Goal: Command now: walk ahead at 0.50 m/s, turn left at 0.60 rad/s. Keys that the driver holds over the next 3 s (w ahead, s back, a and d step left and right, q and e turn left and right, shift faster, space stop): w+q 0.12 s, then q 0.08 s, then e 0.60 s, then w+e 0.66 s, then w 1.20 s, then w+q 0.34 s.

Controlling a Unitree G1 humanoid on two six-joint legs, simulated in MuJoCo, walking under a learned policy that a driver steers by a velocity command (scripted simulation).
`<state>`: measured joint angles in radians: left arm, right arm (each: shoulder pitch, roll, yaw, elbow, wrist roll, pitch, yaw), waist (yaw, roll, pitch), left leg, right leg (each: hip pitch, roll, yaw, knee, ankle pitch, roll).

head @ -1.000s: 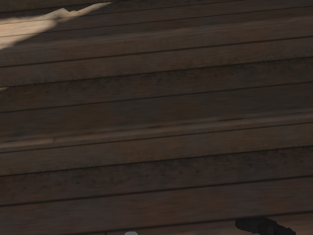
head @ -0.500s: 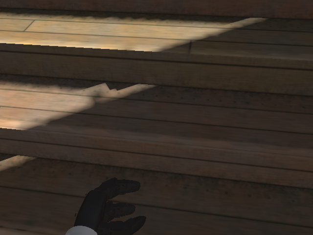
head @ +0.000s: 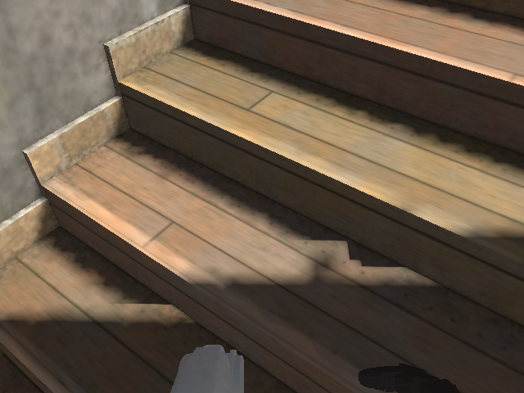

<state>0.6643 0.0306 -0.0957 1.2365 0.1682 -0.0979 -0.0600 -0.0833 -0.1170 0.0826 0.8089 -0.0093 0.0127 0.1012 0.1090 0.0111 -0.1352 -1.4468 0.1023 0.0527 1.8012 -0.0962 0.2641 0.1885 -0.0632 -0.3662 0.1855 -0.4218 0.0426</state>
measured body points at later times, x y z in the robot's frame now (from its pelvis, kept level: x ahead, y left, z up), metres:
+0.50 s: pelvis +0.31 +0.02 +0.18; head +0.30 +0.01 +0.63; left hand +0.47 +0.25 +0.09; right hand +0.30 -0.18 +0.02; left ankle +0.25 +0.11 -0.56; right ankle +0.40 -0.11 -0.23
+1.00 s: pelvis +0.46 -0.04 +0.31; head +0.45 -0.04 +0.76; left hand +0.55 +0.20 +0.17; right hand +0.60 -0.29 +0.20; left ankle +0.52 +0.14 -0.25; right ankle +0.53 -0.10 -0.39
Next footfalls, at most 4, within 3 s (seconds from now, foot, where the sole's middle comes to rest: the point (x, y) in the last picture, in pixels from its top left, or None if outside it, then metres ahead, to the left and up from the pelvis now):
0.08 left None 0.29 0.11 -0.59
0.66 right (365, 338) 0.57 -0.10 -0.43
1.32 left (273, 291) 0.67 0.09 -0.43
1.82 right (419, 172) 0.90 -0.22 -0.27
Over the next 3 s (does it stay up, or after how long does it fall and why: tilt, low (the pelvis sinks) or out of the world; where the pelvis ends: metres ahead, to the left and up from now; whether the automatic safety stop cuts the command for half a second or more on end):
stays up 1.42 -0.39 0.72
